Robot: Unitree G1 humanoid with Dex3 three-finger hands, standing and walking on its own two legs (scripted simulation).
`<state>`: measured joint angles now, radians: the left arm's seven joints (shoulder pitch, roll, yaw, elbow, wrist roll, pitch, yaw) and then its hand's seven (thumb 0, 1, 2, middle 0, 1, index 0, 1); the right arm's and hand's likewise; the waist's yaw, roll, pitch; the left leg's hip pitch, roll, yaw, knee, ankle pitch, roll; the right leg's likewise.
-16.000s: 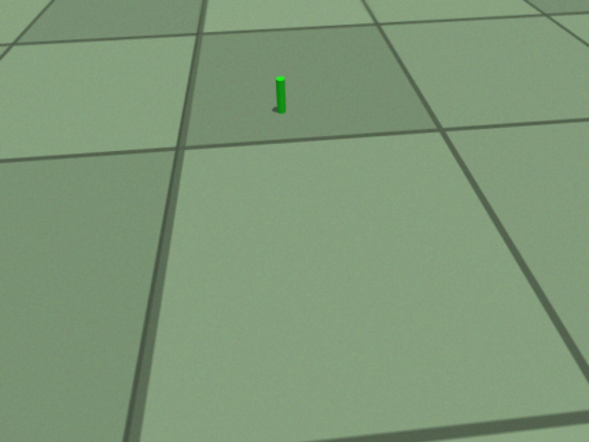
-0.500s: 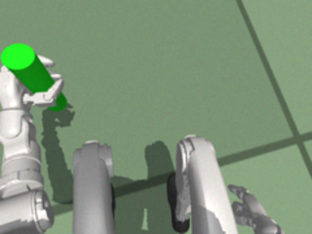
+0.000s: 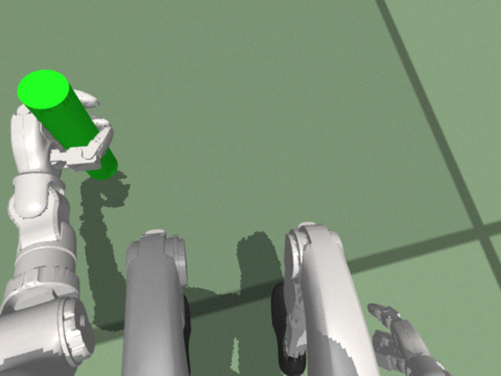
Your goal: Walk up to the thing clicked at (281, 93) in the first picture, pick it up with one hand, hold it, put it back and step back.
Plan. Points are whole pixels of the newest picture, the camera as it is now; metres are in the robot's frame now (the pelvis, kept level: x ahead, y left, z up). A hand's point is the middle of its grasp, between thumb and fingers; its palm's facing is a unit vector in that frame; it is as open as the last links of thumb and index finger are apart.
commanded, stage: lift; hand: left
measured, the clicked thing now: (79, 136) +0.46 +0.25 -0.03
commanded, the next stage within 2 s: none
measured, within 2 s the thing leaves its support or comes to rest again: neither
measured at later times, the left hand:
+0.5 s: hand (70, 123) +0.44 +0.23 +0.04, palm faces +0.10 -1.00 -0.02, open 7.1 cm
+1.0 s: hand out of the picture +0.40 +0.22 +0.21, palm faces +0.12 -0.99 -0.04, open 7.1 cm
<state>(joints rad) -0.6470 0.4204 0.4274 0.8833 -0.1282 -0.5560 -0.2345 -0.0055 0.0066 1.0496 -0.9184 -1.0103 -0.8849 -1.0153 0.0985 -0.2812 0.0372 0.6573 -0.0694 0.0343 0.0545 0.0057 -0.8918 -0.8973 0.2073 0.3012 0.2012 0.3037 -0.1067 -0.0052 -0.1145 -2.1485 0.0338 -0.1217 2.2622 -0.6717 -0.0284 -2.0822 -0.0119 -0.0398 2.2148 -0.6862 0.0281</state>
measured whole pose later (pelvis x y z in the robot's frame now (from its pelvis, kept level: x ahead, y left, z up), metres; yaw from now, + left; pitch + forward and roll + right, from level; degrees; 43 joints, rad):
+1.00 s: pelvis +0.03 +0.01 +0.18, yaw +3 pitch +28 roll -4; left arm -0.24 0.29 0.24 0.28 -0.20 -0.26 -0.13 -0.01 0.01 1.05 -0.91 -1.01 -0.88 -1.02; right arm 0.13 -0.24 -0.01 0.59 0.04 -0.01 -0.03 0.01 -0.90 -0.89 0.21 0.30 0.20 0.30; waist -0.03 0.03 -0.18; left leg -1.56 0.05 -0.07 1.70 -0.63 -0.02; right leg -1.50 -0.02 -0.04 1.65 -0.64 0.03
